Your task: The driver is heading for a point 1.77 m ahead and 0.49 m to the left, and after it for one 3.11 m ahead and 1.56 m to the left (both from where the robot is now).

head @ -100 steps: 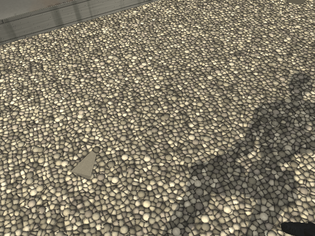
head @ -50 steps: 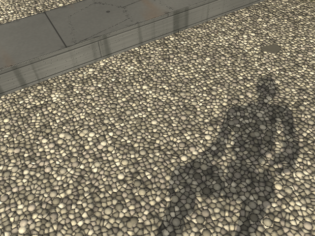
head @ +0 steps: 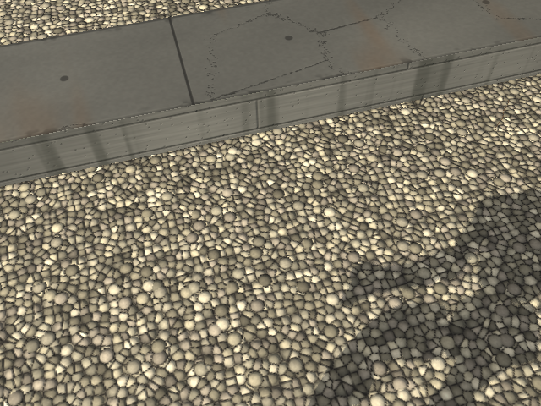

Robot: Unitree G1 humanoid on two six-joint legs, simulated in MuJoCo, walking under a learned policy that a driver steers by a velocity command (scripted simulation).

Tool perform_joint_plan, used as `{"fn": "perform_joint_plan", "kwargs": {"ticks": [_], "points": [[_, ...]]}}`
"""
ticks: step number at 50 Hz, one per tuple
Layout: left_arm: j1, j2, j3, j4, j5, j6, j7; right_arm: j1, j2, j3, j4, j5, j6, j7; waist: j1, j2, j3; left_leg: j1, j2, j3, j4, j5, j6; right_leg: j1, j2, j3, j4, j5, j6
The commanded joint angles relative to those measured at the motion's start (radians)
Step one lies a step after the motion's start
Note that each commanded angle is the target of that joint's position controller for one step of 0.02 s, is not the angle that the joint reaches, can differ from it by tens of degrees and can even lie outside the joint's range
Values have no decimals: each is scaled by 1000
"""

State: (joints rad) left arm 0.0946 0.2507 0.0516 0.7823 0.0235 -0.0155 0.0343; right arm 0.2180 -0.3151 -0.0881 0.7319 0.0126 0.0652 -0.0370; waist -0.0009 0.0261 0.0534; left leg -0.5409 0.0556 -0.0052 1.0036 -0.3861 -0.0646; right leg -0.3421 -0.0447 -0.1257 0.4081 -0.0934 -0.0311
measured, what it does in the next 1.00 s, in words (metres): steps on the spot, turning left: left foot, then right foot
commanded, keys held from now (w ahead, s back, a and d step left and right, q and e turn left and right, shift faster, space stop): q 0.54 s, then no key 0.46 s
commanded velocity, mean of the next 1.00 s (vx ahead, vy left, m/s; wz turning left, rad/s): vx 0.01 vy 0.00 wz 0.43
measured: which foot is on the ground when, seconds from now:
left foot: up 0.00-0.12, down 0.14-0.64, up 0.66-0.94, down 0.96-1.00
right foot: down 0.00-0.14, up 0.16-0.62, down 0.64-1.00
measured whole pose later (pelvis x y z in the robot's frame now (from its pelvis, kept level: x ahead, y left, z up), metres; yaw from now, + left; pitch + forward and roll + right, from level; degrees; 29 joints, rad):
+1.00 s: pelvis +0.01 +0.03 +0.00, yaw +25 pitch +0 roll +0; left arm 0.14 0.25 0.03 0.84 0.01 -0.01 0.00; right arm 0.21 -0.27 -0.05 0.69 -0.01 0.05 -0.03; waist 0.02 0.00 0.05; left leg -0.20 0.00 -0.06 0.48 -0.26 -0.01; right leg -0.23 -0.02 0.03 0.50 -0.26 0.03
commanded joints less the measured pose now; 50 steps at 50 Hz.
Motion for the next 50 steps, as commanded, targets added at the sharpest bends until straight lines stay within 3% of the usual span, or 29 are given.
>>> {"fn": "perform_joint_plan", "kwargs": {"ticks": [1, 4, 6, 7, 8, 9, 10, 11, 12, 13, 15, 20, 25, 28, 30, 31, 32, 33, 34, 35, 37, 40, 42, 44, 46, 47, 48, 49, 50], "points": [[-56, 183, 48, -58, -7, -3, 9, 36, -49, -8, -70, -2, -7, 15, -7, -166, -167, 125, 20, 19, -115, 36, 19, 104, -272, 152, -166, 52, -204], [-47, 205, 57, -42, -25, 8, -1, 35, -69, -16, -83, -1, -1, 33, -11, -173, -157, 192, 6, 51, -250, 42, 56, 132, -292, 133, -135, 21, -178], [-52, 199, 58, -28, -43, 18, -3, 93, -71, -25, -62, -4, 0, 41, -48, -152, -158, 310, -31, 87, -434, 142, 103, 104, -267, 86, -52, -31, -114], [-8, 165, 53, -5, -47, 25, -6, 129, -99, -37, -51, -11, 0, 37, -52, -84, -135, 384, -32, 33, -543, 215, 143, 34, -218, 35, 60, -114, -43], [23, 102, 39, -13, -17, 28, -16, 145, -210, -64, -65, -14, -2, 17, -16, 209, -105, 490, 199, -301, -651, 481, 239, -193, -84, -81, 363, -358, 70], [-55, 114, 43, -67, 0, 22, -9, 104, -282, -68, -106, -36, -16, 17, -30, 293, -80, 422, 342, -522, -697, 553, 408, -371, 38, 33, 573, -570, 111], [-126, 147, 53, -80, -9, 20, -1, 90, -241, -60, -111, -56, -42, 24, -62, 183, -104, 379, 302, -482, -724, 435, 405, -366, 29, 145, 689, -525, 88], [-108, 154, 60, -71, -23, 22, 4, 36, -216, -53, -113, -46, -60, 23, -25, 147, -91, 371, 246, -403, -721, 368, 342, -371, 15, 173, 709, -421, 69], [-70, 156, 66, -41, -18, 27, 13, -19, -178, -43, -123, -24, -66, 19, 0, 106, -99, 375, 204, -353, -707, 326, 286, -365, 4, 185, 707, -349, 66], [-50, 163, 70, -30, -10, 29, 19, -47, -151, -32, -130, -10, -66, 14, 10, 118, -103, 366, 184, -322, -698, 368, 268, -347, 7, 184, 714, -302, 73], [-33, 153, 71, -28, -14, 22, 14, -36, -126, -20, -136, -12, -63, 5, 18, 111, -139, 376, 153, -296, -682, 452, 268, -301, 28, 184, 732, -245, 84], [-75, 120, 54, -47, -25, 9, 4, 8, -153, -31, -142, -5, -53, -9, -15, 118, -140, 454, 135, -339, -654, 429, 277, -276, 50, 205, 484, -216, 110], [-67, 136, 52, -51, -34, -3, -16, -16, -173, -39, -166, -8, -38, 1, -24, 138, -134, 386, 127, -434, -635, 419, 298, -132, 79, 213, 320, -267, 106], [-29, 147, 53, -48, -37, -15, -29, -46, -167, -37, -178, -1, -31, 7, -14, 143, -156, 412, 118, -487, -597, 502, 289, -64, 83, 213, 211, -267, 90], [28, 143, 53, -33, -33, -22, -39, -74, -150, -28, -184, 10, -25, 3, 21, 130, -171, 390, 81, -469, -547, 510, 246, 61, 75, 185, 12, -115, 64], [47, 161, 57, -29, -23, -22, -41, -57, -131, -22, -182, 10, -24, 0, 22, 99, -176, 335, 45, -442, -515, 410, 202, 158, 24, 209, -60, 9, 39], [53, 218, 66, -40, -4, -18, -36, -15, -82, -7, -180, -8, -26, 1, -7, -67, -194, 223, -46, -338, -361, 172, 145, 264, -152, 373, -85, 139, -27], [34, 271, 72, -35, 13, -9, -34, 10, -87, -11, -200, -4, -35, 3, -47, -293, -131, 41, -201, -175, -226, -200, 87, 257, -303, 568, -97, 323, -198], [17, 220, 61, -54, 12, -14, -31, -1, -164, -31, -187, -20, -44, 1, -12, -247, -128, 20, -149, -180, -5, -271, 40, 205, -371, 625, -108, 297, -288], [-12, 192, 53, -64, 2, -15, -26, -4, -196, -47, -169, -9, -44, 3, -16, -182, -111, 11, -140, -190, 98, -216, 27, 193, -316, 549, -99, 255, -263], [-52, 161, 40, -65, -25, -15, -22, 7, -148, -41, -140, -11, -28, -1, -26, -150, -82, -9, -134, -195, 142, -122, -4, 200, -224, 430, -77, 209, -192], [-29, 138, 26, -44, -22, -3, -20, -14, -64, -9, -142, -6, -26, 5, -14, -172, -93, 65, -109, -126, -20, -63, -27, 215, -156, 323, -65, 258, -179], [-19, 151, 27, -37, -21, 8, -20, -54, -28, 11, -152, -10, -30, 10, 14, -209, -108, 164, -67, -57, -215, -64, -31, 217, -140, 293, -51, 268, -172], [23, 184, 33, -23, -23, 17, -22, -62, -45, 9, -147, 0, -33, 12, 38, -225, -114, 235, -69, -20, -363, -26, -27, 224, -157, 318, -36, 280, -181], [24, 178, 25, -13, -37, 18, -25, -4, -53, 4, -112, -2, -35, 12, 1, -198, -105, 361, -81, 4, -626, 185, 3, 191, -144, 313, -8, 254, -150], [60, 162, 18, 1, -39, 9, -27, -3, -74, 2, -110, -11, -36, 10, 5, -168, -106, 446, -57, -39, -689, 289, 30, 147, -131, 312, -8, 198, -103], [76, 138, 6, 0, -17, -7, -35, 7, -126, -5, -119, -20, -35, 1, 22, -72, -143, 549, 41, -143, -647, 508, 64, 80, -95, 272, 34, 101, -37], [114, 99, -3, 5, -3, -21, -42, -22, -156, -8, -112, -30, -32, 1, 79, 92, -152, 495, 89, -179, -582, 508, 129, 83, -10, 180, 29, -88, 25], [65, 115, -5, 11, 2, -21, -41, -42, -87, 6, -117, -32, -38, 15, 40, 84, -146, 411, 73, -175, -594, 356, 154, 151, -4, 164, 26, -114, 62]]}}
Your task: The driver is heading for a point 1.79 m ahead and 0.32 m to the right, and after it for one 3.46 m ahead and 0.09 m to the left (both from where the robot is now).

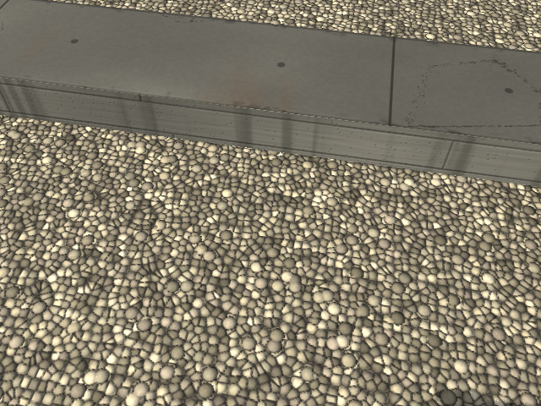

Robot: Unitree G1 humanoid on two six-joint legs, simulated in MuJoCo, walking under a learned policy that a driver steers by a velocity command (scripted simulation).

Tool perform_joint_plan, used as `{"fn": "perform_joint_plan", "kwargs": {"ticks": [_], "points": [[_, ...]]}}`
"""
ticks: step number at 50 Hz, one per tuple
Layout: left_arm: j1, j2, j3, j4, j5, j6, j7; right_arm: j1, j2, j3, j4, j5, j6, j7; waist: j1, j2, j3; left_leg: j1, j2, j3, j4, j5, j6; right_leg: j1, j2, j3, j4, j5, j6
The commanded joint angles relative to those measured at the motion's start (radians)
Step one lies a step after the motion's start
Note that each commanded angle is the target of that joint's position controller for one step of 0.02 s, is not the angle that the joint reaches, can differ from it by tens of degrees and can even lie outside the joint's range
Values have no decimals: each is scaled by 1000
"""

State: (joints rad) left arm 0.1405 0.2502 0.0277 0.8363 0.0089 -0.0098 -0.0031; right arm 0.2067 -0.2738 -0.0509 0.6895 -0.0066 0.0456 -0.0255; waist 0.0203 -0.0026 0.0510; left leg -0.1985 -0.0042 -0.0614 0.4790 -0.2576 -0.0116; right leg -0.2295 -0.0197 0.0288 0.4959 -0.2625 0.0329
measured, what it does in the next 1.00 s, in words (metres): stands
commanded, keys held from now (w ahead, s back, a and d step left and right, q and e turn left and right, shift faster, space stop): no key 1.00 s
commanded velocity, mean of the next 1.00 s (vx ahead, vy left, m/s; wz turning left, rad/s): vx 0.00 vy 0.00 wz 0.02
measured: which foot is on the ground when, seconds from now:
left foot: down 0.00-1.00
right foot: down 0.00-1.00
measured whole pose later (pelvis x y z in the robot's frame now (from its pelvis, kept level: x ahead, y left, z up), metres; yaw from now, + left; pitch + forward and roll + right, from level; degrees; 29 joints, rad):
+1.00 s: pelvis +0.00 +0.02 +0.00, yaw +0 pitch -2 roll +0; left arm 0.21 0.23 0.03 1.10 0.00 0.01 0.05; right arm 0.25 -0.23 -0.02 0.97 0.00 -0.01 -0.03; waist 0.01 0.00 0.04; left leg -0.17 -0.02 -0.04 0.50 -0.29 0.01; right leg -0.20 -0.04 0.04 0.48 -0.26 0.06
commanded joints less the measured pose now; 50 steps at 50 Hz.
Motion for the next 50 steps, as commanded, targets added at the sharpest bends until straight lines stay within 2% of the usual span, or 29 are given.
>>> {"fn": "perform_joint_plan", "kwargs": {"ticks": [1, 2, 4, 9, 17, 29, 50], "points": [[-21, 135, 24, -41, 12, -24, -3, -33, -100, -23, -69, -18, -25, 12, 0, 86, -106, 44, 102, -103, -78, 144, 85, 33, -20, 3, -51, 79, 12], [-31, 132, 24, -33, 6, -20, 1, -26, -109, -24, -60, -22, -31, 13, -7, 81, -88, 25, 84, -91, -82, 119, 67, 31, -19, -1, -39, 96, 9], [-17, 132, 24, -22, 2, -8, 10, -16, -107, -20, -49, -16, -46, 13, -1, 100, -52, -6, 81, -91, -84, 141, 55, 24, -25, 7, -39, 124, 4], [3, 124, 24, 25, 1, -1, 20, -5, -91, -11, -30, -12, -55, 9, -1, 66, -35, -26, 72, -90, -87, 116, 55, 37, -26, 7, -45, 124, 12], [23, 132, 27, 96, -3, 0, 31, 4, -82, -6, 14, -8, -61, 9, -1, 24, -43, -13, 56, -73, -84, 143, 56, 54, -32, 11, -56, 149, 21], [52, 129, 27, 180, -7, 6, 45, 31, -75, -2, 111, -2, -62, 4, 0, 16, -36, -9, 31, -37, -80, 168, 47, 59, -28, 7, -63, 162, 16], [107, 87, 16, 249, -8, 14, 54, 75, -58, 16, 263, 6, -60, -6, -6, 4, -9, -21, 11, -2, -83, 133, 33, 45, -11, -7, -70, 148, 6]]}}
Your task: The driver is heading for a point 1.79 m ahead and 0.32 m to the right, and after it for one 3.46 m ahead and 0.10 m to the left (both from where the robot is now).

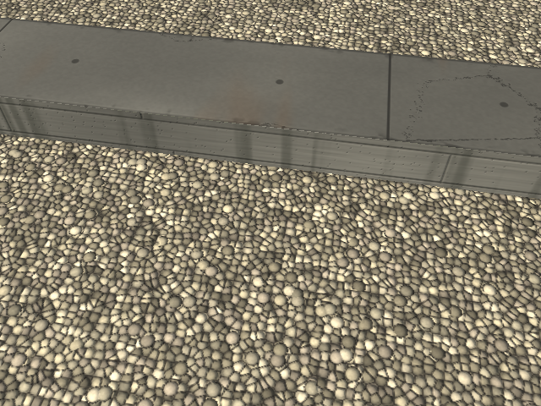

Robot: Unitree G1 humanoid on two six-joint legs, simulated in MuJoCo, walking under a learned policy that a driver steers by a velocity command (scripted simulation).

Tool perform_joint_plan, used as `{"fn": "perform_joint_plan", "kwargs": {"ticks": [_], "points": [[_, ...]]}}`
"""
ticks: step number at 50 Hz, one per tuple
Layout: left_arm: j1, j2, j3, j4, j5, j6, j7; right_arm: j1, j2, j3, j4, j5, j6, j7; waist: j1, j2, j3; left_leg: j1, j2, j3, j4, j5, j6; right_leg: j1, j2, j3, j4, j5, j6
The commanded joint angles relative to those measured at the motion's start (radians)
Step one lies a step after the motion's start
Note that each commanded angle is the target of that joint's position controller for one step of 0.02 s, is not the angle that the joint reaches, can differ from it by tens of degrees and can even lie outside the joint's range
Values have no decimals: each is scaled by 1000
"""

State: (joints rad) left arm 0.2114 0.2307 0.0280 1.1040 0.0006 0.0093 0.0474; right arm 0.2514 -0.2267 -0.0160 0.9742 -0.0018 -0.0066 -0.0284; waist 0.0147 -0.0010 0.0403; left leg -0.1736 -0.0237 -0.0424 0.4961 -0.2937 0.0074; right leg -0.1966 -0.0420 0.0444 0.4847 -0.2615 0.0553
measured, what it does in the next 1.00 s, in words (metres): walks ahead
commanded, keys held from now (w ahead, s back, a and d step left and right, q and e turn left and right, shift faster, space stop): no key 0.34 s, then w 0.66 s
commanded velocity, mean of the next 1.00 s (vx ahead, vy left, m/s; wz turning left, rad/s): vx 0.22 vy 0.00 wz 0.00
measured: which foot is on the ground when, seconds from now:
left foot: down 0.00-0.58, up 0.60-1.00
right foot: down 0.00-1.00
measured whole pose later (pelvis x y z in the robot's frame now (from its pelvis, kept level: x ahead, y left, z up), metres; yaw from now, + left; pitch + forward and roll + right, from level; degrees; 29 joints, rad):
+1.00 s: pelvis +0.22 -0.02 -0.02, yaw -1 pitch +2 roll +0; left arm 0.56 0.21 0.03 1.08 -0.01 -0.07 0.02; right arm -0.08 -0.22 -0.02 0.84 0.03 -0.10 0.05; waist 0.09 0.01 0.04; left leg -0.56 0.01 0.05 0.54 -0.04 0.08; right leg 0.20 -0.01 -0.01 0.18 -0.42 0.00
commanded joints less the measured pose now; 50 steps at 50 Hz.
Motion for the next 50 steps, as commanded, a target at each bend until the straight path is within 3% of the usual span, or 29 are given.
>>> {"fn": "perform_joint_plan", "kwargs": {"ticks": [1, 17, 18, 20, 22, 24, 25, 27, 28, 29, 30, 31, 32, 33, 34, 35, 37, 41, 43, 46, 48, 49, 50], "points": [[39, 105, 15, -17, 0, -5, 4, 33, -104, -18, -16, 1, -8, -4, -1, 2, 3, -46, 30, -20, -100, 168, 13, 11, 12, -23, -59, 146, -17], [94, 73, 4, -4, -1, -6, 6, 67, -78, -8, 53, 3, -4, -7, -7, 1, 19, -56, 25, -7, -98, 145, 6, -7, 21, -29, -58, 129, -24], [115, 59, 0, 6, -1, -6, 6, 84, -69, -6, 65, 3, -2, -9, -7, 6, -4, -47, 16, 0, -108, 40, 9, 1, 35, -44, -55, 39, -26], [117, 63, 4, 2, -11, -5, 10, 87, -105, -19, 65, 15, 4, -15, -14, 37, 41, -100, 16, -24, -124, -325, 46, -63, 78, -85, 7, -253, -48], [90, 54, 2, -24, -11, -24, 6, 104, -131, -28, 56, 23, -6, -15, -29, 82, 118, -148, 93, -137, -185, -525, 101, -172, 75, -81, 71, -347, -73], [78, 13, -6, -45, -15, -59, -10, 152, -173, -46, 63, 32, -27, -8, -44, 183, 120, -101, 228, -333, -272, -584, 178, -235, 74, -109, 222, -216, -78], [74, 11, -7, -53, -19, -74, -20, 149, -179, -51, 60, 34, -33, -6, -40, 195, 128, -138, 279, -409, -303, -576, 210, -219, 51, -87, 277, -185, -93], [142, 2, -6, -42, -31, -97, -35, 51, -161, -46, 25, 38, -39, 0, 27, 178, 146, -232, 262, -357, -279, -499, 192, -92, 37, -83, 153, -195, -136], [231, 4, -1, -11, -31, -102, -36, -16, -146, -40, 1, 43, -39, 3, 78, 144, 149, -311, 196, -258, -206, -415, 147, 60, 47, -78, 1, -153, -147], [338, 52, 16, 24, -20, -104, -36, -55, -103, -31, -20, 38, -45, 6, 107, 15, 115, -395, 104, -126, 10, -251, 93, 205, -25, 61, -87, -127, -153], [475, 181, 49, 45, -22, -110, -43, -77, -45, -17, -53, 32, -62, 5, 138, -264, 53, -525, -20, 60, 359, -161, 26, 318, -229, 432, -276, -283, -246], [478, 207, 47, 37, -3, -124, -55, -76, -62, -22, -74, 44, -82, 3, 111, -293, 58, -627, -19, -11, 573, -260, 34, 302, -360, 714, -356, -323, -333], [381, 139, 28, 6, -1, -134, -55, -61, -83, -27, -67, 53, -95, 10, 58, -161, 116, -685, 44, -56, 691, -190, 55, 276, -353, 644, -337, -273, -324], [330, 98, 18, -17, -6, -138, -58, -37, -79, -27, -49, 50, -104, 21, 38, -112, 118, -696, 77, -51, 710, -92, 73, 274, -297, 506, -330, -207, -288], [297, 92, 14, -31, -11, -135, -62, -42, -89, -34, -44, 41, -112, 25, 26, -80, 108, -701, 102, -31, 677, -15, 80, 285, -257, 402, -335, -115, -256], [295, 69, 6, -36, -10, -129, -62, -73, -110, -45, -51, 32, -116, 30, 29, -81, 104, -693, 123, -14, 629, 38, 78, 294, -226, 310, -339, 26, -230], [349, 36, -6, -28, -1, -111, -54, -102, -82, -45, -58, 27, -112, 45, 38, -104, 68, -649, 127, 32, 559, 95, 58, 303, -175, 182, -336, 237, -211], [347, 92, 0, -57, 5, -94, -27, -284, -16, -18, -131, 26, -101, 56, 60, -81, 97, -557, 92, 87, 272, 220, 12, 185, -144, 78, -378, 298, -222], [364, 121, 8, -60, 0, -95, -22, -349, -25, -13, -157, 31, -99, 62, 69, -102, 110, -471, 65, 112, 165, 275, 7, 134, -148, 57, -406, 276, -229], [370, 131, 20, -54, -17, -97, -20, -395, -61, -15, -188, 37, -99, 72, 48, -108, 132, -437, 64, 86, 77, 300, 37, 189, -192, 45, -401, 327, -222], [346, 144, 29, -61, -16, -91, -20, -362, -98, -29, -192, 34, -105, 77, 3, -113, 89, -366, 43, 87, 43, 271, 70, 263, -212, 23, -320, 541, -200], [331, 156, 35, -67, -11, -85, -21, -301, -125, -43, -180, 34, -106, 75, -36, -133, 30, -270, 14, 105, 52, 249, 88, 286, -213, 8, -232, 740, -187], [314, 156, 36, -75, -4, -75, -21, -160, -160, -65, -138, 36, -104, 70, -109, -141, -61, -97, -18, 123, 58, 234, 113, 271, -187, -21, -68, 896, -168]]}}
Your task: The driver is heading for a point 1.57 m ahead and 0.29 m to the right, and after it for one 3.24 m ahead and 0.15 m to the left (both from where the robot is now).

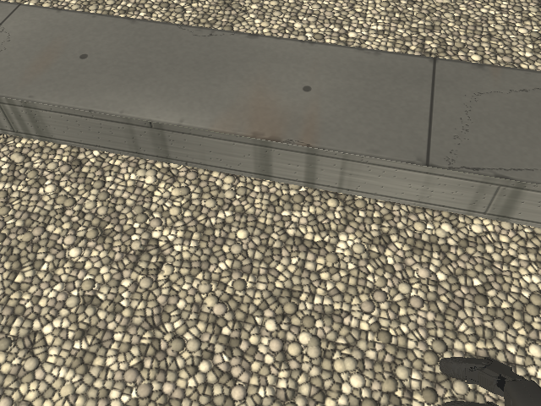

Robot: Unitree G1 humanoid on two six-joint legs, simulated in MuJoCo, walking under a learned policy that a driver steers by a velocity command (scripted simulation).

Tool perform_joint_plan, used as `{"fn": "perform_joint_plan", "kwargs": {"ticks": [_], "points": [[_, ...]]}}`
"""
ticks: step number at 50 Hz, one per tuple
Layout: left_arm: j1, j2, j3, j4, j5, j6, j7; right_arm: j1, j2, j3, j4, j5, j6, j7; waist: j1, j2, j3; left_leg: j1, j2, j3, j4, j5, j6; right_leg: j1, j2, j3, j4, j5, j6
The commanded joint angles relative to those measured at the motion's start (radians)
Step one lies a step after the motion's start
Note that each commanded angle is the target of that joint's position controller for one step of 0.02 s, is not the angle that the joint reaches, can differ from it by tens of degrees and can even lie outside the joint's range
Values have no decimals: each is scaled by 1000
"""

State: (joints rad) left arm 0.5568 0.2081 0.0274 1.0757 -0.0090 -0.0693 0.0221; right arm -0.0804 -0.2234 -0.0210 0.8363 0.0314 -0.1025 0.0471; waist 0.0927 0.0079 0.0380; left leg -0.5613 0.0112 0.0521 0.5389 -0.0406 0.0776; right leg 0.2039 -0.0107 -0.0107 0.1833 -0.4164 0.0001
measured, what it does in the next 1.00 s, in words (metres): walks ahead: left foot, then right foot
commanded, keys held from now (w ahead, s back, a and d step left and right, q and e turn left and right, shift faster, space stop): w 0.02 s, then no key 0.42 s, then w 0.56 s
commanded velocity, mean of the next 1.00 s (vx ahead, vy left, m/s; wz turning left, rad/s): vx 0.29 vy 0.00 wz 0.00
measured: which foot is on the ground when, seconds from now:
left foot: up 0.00-0.00, down 0.02-0.48, up 0.50-0.76, down 0.78-1.00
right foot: down 0.00-0.02, up 0.04-0.44, down 0.46-0.78, up 0.80-1.00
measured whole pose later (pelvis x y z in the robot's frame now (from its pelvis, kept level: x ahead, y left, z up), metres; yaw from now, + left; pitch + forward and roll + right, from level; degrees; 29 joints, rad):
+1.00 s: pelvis +0.35 +0.06 +0.03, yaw +1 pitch +2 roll -1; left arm 0.13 0.25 0.07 0.90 0.04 -0.06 -0.03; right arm 0.42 -0.20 -0.03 1.08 -0.03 -0.10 0.01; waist -0.06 -0.03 -0.03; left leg -0.06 -0.01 0.03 0.27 -0.25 0.04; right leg -0.63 -0.08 -0.03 0.92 -0.16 -0.02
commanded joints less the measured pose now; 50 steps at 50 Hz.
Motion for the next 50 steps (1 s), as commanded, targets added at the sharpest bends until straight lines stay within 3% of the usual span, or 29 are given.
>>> {"fn": "perform_joint_plan", "kwargs": {"ticks": [1, 2, 3, 4, 5, 6, 7, 9, 11, 15, 20, 22, 23, 24, 25, 26, 28, 31, 35, 37, 38, 39, 40, 41, 42, 43, 46, 47, 50], "points": [[-50, 173, 32, -63, 13, 8, 1, 343, -204, -83, 50, 6, -2, -15, -265, -140, -161, 540, -24, -7, 19, -19, 75, -251, -179, 15, 450, 1018, -82], [21, 87, 8, -87, 24, 0, -8, 490, -294, -104, 77, -26, 3, -24, -252, 45, -316, 914, 233, -365, 12, -70, 190, -594, -57, -17, 827, 637, -26], [95, -15, -20, -69, 11, -23, -13, 505, -283, -92, 91, -37, 6, -16, -206, 240, -453, 1009, 409, -780, -184, -86, 292, -767, 98, 99, 1100, -162, 4], [-1, 85, 8, -87, -19, -43, -14, 416, -205, -68, 84, -27, 2, -14, -197, 173, -312, 868, 359, -702, -219, 36, 242, -831, 43, 164, 1210, -156, -11], [-80, 124, 19, -111, -32, -51, -10, 298, -164, -54, 63, -22, -2, -14, -157, 113, -174, 685, 336, -506, -214, 247, 211, -841, -6, 115, 1202, -79, -16], [-119, 133, 26, -112, -21, -49, 1, 232, -129, -43, 53, -26, -7, -8, -123, 21, -125, 540, 294, -370, -222, 412, 189, -786, -50, 94, 1159, -18, -12], [-120, 122, 36, -111, -10, -38, 9, 206, -105, -36, 58, -33, -12, -2, -92, 17, -98, 434, 251, -268, -247, 485, 166, -722, -77, 85, 1101, 16, -11], [-84, 73, 36, -105, -7, -10, 14, 204, -85, -29, 84, -49, -18, -1, -52, 51, -91, 329, 210, -182, -290, 541, 165, -628, -90, 76, 1022, 54, -11], [-102, 59, 39, -121, 0, 8, 19, 202, -102, -26, 106, -57, -22, -12, -27, 60, -81, 272, 194, -125, -309, 602, 180, -607, -88, 66, 918, 102, 2], [-258, 61, 33, -173, 11, 23, 21, 210, -146, -28, 128, -53, -3, -43, -55, 69, -104, 282, 162, -59, -301, 560, 156, -564, -83, 42, 596, 274, 26], [-354, 104, 43, -192, 9, 41, 15, 256, -158, -27, 166, -35, 30, -51, -82, 56, -82, 326, 187, -118, -270, 263, 138, -507, -58, 39, 409, 296, 12], [-339, 120, 50, -181, 23, 38, 16, 275, -125, -17, 177, -19, 38, -53, -62, 21, -71, 316, 135, -121, -199, 99, 77, -406, -53, 36, 238, 427, -19], [-314, 159, 59, -176, 24, 38, 20, 327, -107, -11, 186, -31, 39, -54, -80, -23, -98, 297, 89, -107, -155, -74, 37, -331, -106, 87, 235, 551, -38], [-328, 214, 69, -178, 11, 43, 23, 420, -92, -12, 199, -42, 36, -52, -152, -129, -111, 212, 3, -60, -115, -302, 12, -258, -157, 139, 278, 534, -91], [-294, 211, 79, -154, -8, 50, 19, 414, -65, -6, 194, -32, 40, -60, -127, -213, -121, 142, -50, 14, -37, -424, -4, -248, -182, 206, 230, 198, -151], [-244, 196, 83, -141, -15, 49, 12, 335, -86, -10, 171, -23, 42, -63, -75, -205, -79, 97, -60, 34, 57, -459, -13, -284, -227, 328, 130, -79, -192], [-211, 201, 85, -134, 0, 26, 9, 267, -101, -19, 143, -10, 42, -64, -53, -225, -26, 14, -33, -15, 213, -466, 2, -314, -317, 504, 17, -219, -248], [-283, 188, 84, -159, -1, -12, 10, 253, -126, -35, 133, -7, 27, -53, -79, -170, -49, -25, 45, -86, 338, -485, 17, -336, -327, 471, -17, -130, -230], [-367, 204, 93, -167, -25, 0, 4, 304, -70, -31, 175, -19, 17, -50, -137, -141, -74, 308, -16, 27, 28, -213, -8, -523, -181, 191, 6, 20, -153], [-340, 178, 88, -151, -26, 9, 3, 379, -75, -39, 210, -21, 27, -49, -164, -120, -79, 452, -50, 55, -28, -188, -19, -612, -145, 143, 80, -51, -138], [-351, 145, 78, -154, -23, 9, 2, 435, -87, -45, 227, -16, 31, -51, -190, -92, -72, 519, -22, 19, -58, -226, -9, -677, -124, 122, 154, -88, -115], [-384, 78, 59, -174, -12, 5, -3, 510, -142, -58, 238, -16, 31, -58, -217, 58, -62, 594, 138, -204, -185, -366, 37, -799, -60, 42, 395, -58, -61], [-428, 36, 47, -228, -9, -12, 1, 578, -261, -82, 238, -15, 32, -59, -234, 289, -30, 669, 343, -577, -370, -597, 152, -1026, 37, -51, 659, -99, -23], [-459, 93, 56, -245, -25, -29, -1, 570, -255, -75, 242, -34, 14, -54, -224, 248, 14, 629, 414, -732, -405, -704, 224, -1120, -18, 55, 841, -117, -41], [-442, 131, 62, -239, -35, -39, -8, 505, -195, -59, 217, -32, -1, -52, -185, 180, 48, 628, 381, -666, -391, -667, 196, -1178, -66, 90, 903, -15, -62], [-412, 143, 66, -219, -27, -43, -13, 456, -165, -49, 198, -30, -10, -45, -157, 144, 43, 618, 331, -558, -383, -542, 155, -1165, -89, 79, 910, 76, -69], [-423, 124, 69, -206, -4, -43, -14, 438, -126, -34, 184, -32, -8, -40, -136, 94, 22, 570, 246, -330, -399, -142, 98, -1051, -113, 49, 797, 246, -52], [-416, 67, 46, -202, 99, -5, -56, 490, -107, -27, 207, -73, -5, -43, -122, 73, 28, 490, 187, -238, -408, 15, 84, -941, -66, -39, 808, 256, -26], [-495, 39, 30, -243, 58, 28, -76, 513, -101, -25, 214, -61, -2, -45, -121, 104, 36, 459, 142, -118, -390, 200, 71, -852, -47, -83, 655, 319, -4]]}}
Velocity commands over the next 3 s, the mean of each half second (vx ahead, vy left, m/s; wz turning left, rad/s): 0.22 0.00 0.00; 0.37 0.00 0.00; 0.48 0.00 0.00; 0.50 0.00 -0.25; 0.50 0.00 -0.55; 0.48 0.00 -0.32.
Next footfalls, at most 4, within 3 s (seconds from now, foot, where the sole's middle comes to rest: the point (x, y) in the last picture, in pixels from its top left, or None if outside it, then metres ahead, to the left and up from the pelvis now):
0.02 left None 0.20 0.11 -0.76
0.46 right None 0.30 -0.11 -0.76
0.78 left None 0.32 0.15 -0.76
1.20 right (327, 341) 0.61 -0.04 -0.76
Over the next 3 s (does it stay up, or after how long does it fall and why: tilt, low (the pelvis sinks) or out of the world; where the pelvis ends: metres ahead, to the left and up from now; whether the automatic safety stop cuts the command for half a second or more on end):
stays up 1.42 -0.25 0.17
